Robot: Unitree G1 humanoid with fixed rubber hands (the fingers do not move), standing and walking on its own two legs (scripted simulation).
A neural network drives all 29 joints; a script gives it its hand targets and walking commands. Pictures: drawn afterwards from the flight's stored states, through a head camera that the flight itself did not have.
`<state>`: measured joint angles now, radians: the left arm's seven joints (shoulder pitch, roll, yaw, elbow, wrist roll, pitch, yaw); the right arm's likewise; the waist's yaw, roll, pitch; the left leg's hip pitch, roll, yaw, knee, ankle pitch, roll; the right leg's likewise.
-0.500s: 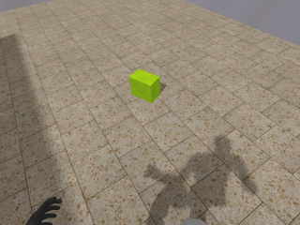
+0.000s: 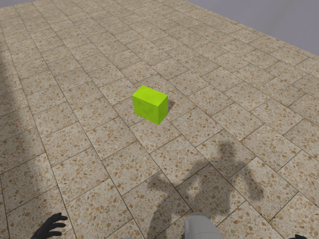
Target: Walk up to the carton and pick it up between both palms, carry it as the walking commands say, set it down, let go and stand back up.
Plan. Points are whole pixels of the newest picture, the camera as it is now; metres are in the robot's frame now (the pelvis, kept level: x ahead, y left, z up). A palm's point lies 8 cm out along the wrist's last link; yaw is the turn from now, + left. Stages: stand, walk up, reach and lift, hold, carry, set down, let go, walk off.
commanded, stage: walk up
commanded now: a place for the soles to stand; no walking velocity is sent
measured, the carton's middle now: (150, 105) +1.17 +0.08 -0.62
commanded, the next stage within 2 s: none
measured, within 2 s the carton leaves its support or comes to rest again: neither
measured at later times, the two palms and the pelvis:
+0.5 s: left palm (27, 201) +0.24 +0.37 -0.05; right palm (261, 165) +0.32 -0.28 -0.05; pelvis +0.18 +0.03 +0.00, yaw +5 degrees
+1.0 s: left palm (45, 149) +0.40 +0.37 -0.04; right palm (228, 108) +0.56 -0.25 -0.05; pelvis +0.38 +0.03 +0.01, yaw +8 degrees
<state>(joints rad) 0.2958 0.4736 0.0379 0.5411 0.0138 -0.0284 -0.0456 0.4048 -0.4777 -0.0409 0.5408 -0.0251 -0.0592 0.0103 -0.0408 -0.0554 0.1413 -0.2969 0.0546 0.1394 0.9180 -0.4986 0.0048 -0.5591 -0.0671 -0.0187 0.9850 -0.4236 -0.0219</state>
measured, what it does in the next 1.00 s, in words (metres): walks ahead: right foot, then left foot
